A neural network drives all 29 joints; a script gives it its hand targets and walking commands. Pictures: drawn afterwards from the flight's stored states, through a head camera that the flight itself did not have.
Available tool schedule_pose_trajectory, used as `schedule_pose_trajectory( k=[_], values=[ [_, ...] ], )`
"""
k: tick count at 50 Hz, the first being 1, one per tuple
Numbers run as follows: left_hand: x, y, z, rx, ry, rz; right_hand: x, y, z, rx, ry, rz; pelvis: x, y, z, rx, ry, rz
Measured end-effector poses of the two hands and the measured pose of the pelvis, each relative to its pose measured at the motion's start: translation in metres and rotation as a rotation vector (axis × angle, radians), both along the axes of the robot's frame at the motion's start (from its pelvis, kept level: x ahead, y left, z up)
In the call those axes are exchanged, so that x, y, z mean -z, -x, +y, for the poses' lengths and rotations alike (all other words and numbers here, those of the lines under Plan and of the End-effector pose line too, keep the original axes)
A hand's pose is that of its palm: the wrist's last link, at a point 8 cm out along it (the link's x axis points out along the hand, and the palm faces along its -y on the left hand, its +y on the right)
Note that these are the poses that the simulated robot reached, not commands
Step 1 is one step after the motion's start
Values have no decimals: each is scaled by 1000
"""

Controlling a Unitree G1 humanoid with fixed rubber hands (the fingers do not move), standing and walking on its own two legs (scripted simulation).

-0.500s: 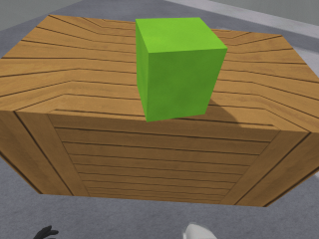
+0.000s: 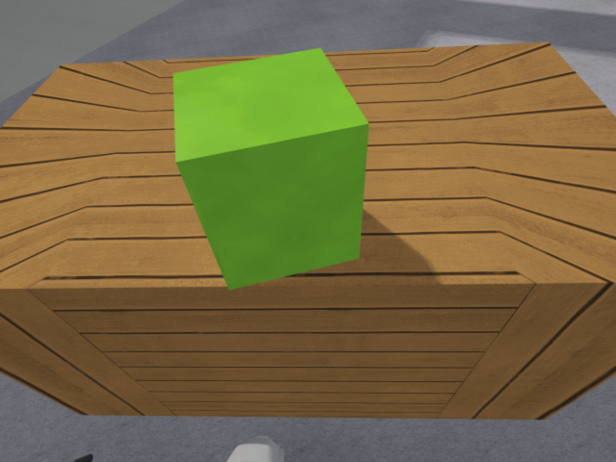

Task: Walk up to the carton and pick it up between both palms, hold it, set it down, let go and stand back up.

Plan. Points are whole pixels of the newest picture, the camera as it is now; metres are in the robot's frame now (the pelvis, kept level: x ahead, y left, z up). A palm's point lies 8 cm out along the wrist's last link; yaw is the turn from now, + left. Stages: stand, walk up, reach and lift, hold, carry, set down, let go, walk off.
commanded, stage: walk up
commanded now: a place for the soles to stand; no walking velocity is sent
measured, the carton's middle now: (273, 172) +0.49 +0.07 +0.11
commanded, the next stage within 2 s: reach and lift in 1.60 s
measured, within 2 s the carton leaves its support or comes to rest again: neither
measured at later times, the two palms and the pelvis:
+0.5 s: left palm out of the picture +0.10 +0.35 -0.09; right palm out of the picture +0.08 -0.29 -0.08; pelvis +0.01 +0.02 -0.01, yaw +0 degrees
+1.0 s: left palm out of the picture +0.14 +0.35 -0.08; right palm out of the picture +0.11 -0.29 -0.09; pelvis +0.03 +0.02 -0.01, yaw +0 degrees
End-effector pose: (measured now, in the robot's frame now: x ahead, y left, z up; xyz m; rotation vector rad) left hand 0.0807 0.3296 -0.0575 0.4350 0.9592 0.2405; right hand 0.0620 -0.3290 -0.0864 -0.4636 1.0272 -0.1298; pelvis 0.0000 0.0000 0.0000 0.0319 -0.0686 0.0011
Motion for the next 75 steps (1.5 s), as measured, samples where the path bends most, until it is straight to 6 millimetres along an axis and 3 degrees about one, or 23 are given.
schedule_pose_trajectory(
  k=[8,14,28,46,75],
  values=[
    [23,-22,16,-4,34,26,0,-12,23,24,20,25,7,-19,18,10,43,30],
    [37,-32,23,-20,79,13,-8,-20,45,38,28,-12,8,-18,30,11,56,25],
    [26,-21,18,-1,35,-5,-2,-16,36,36,9,-31,8,-5,22,10,45,11],
    [21,-55,16,7,24,-35,-1,-43,31,30,9,-22,9,-29,20,8,42,43],
    [19,-55,26,-6,13,-43,2,-46,42,21,-11,-7,9,-32,28,0,41,45]
  ],
)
